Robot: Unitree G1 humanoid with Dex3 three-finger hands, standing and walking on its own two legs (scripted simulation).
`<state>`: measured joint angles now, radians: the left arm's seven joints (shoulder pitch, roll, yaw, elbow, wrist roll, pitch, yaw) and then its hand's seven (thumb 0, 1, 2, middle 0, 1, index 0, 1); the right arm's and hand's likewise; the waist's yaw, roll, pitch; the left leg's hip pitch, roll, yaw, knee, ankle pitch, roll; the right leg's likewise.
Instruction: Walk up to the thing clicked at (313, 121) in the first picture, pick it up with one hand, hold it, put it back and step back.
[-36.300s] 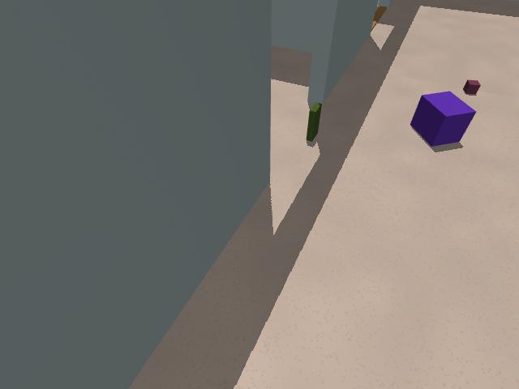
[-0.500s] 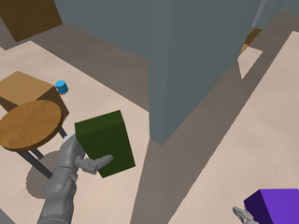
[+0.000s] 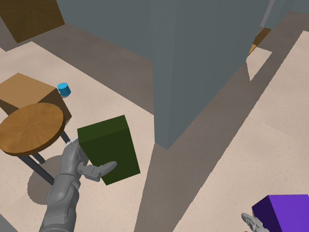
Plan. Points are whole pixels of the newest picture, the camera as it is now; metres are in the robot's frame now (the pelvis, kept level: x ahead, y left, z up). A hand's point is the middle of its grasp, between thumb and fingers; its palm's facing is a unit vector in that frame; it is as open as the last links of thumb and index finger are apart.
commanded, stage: crouch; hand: left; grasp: from the side
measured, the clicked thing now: (114, 154) +0.32 +0.13 +0.05
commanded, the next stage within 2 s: lower in 1.90 s
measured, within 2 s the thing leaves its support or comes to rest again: neither
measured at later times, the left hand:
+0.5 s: hand (110, 168) +0.34 +0.16 -0.07, palm faces -0.01 -1.00 +0.00, open 8.5 cm
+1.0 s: hand (122, 189) +0.36 +0.17 -0.32, palm faces +0.00 -1.00 -0.03, open 8.6 cm
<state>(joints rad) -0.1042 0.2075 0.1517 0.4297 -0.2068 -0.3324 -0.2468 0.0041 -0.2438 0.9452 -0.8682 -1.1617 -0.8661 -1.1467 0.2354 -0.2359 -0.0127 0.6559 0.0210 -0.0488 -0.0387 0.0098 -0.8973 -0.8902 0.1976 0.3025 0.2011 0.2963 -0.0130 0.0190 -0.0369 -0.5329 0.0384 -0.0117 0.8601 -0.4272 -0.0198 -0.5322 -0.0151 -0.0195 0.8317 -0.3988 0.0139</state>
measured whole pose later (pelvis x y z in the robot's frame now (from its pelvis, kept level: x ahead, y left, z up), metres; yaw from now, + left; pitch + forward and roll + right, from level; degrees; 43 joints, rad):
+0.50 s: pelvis -0.03 +0.00 -0.07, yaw +0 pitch +19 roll -1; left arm -0.32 0.21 0.20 0.77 -0.16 -0.61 -0.19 0.00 -0.24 0.93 -0.88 -1.14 -0.88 -1.13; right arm 0.21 -0.25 -0.02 0.66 -0.03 -0.10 0.02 0.01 -0.86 -0.89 0.20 0.30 0.20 0.30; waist -0.06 -0.02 -0.11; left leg -1.05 0.03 -0.04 1.26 -0.54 -0.02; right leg -1.04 -0.02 -0.03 1.23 -0.52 0.02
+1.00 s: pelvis -0.07 +0.00 -0.28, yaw -1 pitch +33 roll -3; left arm -0.63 0.29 0.32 1.07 -0.08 -0.78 -0.19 0.00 -0.28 1.00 -0.87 -1.21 -0.86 -1.19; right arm 0.10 -0.25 0.01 0.69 -0.10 -0.04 0.09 0.01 -0.90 -0.90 0.20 0.30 0.20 0.30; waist -0.10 -0.01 -0.17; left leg -1.92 0.01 -0.07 2.04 -0.70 -0.03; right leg -1.91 -0.03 -0.02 2.00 -0.67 0.02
